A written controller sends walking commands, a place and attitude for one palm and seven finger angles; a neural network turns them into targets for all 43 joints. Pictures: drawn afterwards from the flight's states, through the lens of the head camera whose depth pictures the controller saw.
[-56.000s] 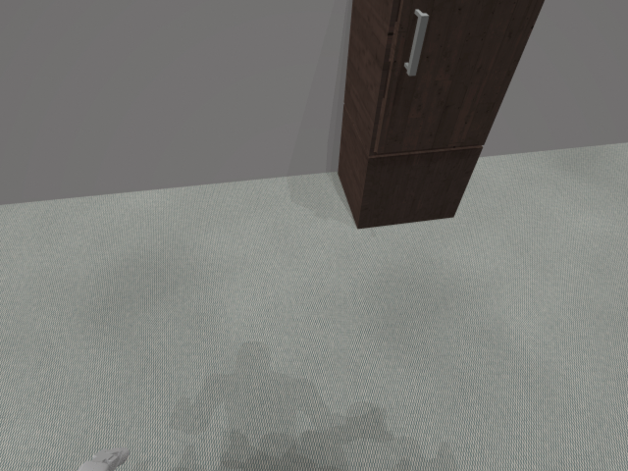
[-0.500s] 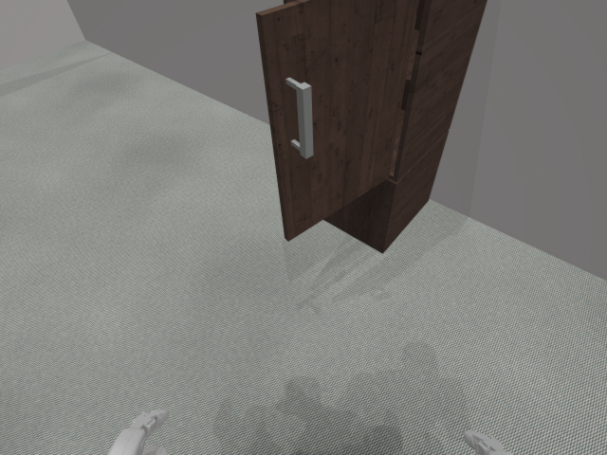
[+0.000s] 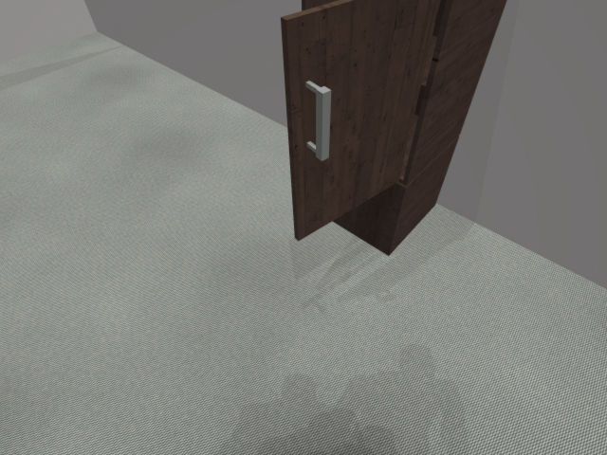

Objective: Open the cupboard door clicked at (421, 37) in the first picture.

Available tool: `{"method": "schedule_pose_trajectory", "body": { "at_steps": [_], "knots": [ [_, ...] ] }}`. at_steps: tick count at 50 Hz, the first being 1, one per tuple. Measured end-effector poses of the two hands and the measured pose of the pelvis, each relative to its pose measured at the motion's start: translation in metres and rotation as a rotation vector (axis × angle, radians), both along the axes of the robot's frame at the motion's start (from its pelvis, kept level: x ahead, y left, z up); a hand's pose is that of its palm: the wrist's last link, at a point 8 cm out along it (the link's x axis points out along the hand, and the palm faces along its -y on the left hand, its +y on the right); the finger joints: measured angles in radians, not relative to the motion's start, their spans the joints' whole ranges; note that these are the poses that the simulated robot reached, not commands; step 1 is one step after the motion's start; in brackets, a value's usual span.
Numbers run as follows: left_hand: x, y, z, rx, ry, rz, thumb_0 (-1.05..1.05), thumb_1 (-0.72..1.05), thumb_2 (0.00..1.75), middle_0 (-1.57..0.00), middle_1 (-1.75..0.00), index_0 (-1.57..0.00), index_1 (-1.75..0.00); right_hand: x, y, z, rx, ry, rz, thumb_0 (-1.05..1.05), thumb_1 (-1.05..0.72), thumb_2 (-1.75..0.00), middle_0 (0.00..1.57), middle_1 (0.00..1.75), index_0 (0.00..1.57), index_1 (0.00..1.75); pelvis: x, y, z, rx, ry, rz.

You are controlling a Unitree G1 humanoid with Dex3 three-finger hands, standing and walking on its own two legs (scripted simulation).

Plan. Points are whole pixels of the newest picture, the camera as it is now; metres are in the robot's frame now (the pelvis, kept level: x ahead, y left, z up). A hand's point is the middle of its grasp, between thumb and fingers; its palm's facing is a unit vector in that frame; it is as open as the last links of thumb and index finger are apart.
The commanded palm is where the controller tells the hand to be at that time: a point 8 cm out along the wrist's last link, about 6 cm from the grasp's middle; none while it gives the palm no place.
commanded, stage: let the arm hang, fingers relaxed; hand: left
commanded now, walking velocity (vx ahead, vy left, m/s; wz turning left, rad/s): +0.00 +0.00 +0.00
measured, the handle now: (316, 121) +0.73 +0.03 +0.04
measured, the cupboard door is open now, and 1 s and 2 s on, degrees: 79 79 79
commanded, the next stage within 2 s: look to check the result in 0.36 s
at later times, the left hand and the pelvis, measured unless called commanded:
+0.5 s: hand out of the picture +0.11 +0.23 -0.15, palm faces -0.02 -0.95 -0.32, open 7.4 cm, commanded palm none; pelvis +0.03 -0.01 +0.01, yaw +0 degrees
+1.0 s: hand out of the picture +0.14 +0.22 -0.14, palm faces -0.03 -0.94 -0.34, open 7.4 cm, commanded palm none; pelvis +0.07 -0.02 +0.01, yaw -1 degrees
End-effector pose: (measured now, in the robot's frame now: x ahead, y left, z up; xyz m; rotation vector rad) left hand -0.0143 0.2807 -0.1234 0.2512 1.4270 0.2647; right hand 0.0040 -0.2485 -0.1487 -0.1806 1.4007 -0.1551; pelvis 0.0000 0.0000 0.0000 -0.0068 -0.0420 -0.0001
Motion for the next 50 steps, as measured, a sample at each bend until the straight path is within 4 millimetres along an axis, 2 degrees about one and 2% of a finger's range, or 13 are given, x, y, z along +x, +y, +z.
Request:
{"method": "schedule_pose_trajectory", "body": {
  "at_steps": [9,16,23,39,50],
  "knots": [
    [0.066,-0.002,0.003,-0.012,-0.146,-0.066,0.00,0.91,0.90,-0.20,-0.30,-0.20,-0.30,0.035,-0.014,0.009,-0.034,-0.083,0.014,0.01,-0.91,-0.89,0.20,0.30,0.20,0.30,0.007,0.001,0.002,0.010,-0.004,-0.004],
    [0.098,-0.007,0.007,-0.020,-0.179,-0.103,0.00,0.91,0.90,-0.20,-0.30,-0.20,-0.30,0.058,-0.025,0.016,-0.054,-0.109,0.018,0.01,-0.91,-0.89,0.20,0.30,0.20,0.30,0.019,-0.001,0.005,0.012,0.002,-0.009],
    [0.113,-0.009,0.010,-0.012,-0.165,-0.110,0.00,0.91,0.90,-0.20,-0.30,-0.20,-0.30,0.075,-0.033,0.018,-0.062,-0.103,0.029,0.01,-0.91,-0.89,0.20,0.30,0.20,0.30,0.031,-0.005,0.007,0.012,0.009,-0.008],
    [0.131,-0.011,0.016,0.020,-0.138,-0.104,0.00,0.91,0.90,-0.20,-0.30,-0.20,-0.30,0.114,-0.047,0.019,-0.063,-0.113,0.051,0.01,-0.91,-0.89,0.20,0.30,0.20,0.30,0.055,-0.017,0.010,0.013,0.020,-0.007],
    [0.149,-0.019,0.016,0.019,-0.154,-0.114,0.00,0.91,0.90,-0.20,-0.30,-0.20,-0.30,0.127,-0.058,0.022,-0.077,-0.124,0.048,0.01,-0.91,-0.89,0.20,0.30,0.20,0.30,0.066,-0.023,0.010,0.013,0.023,-0.013]
  ]
}}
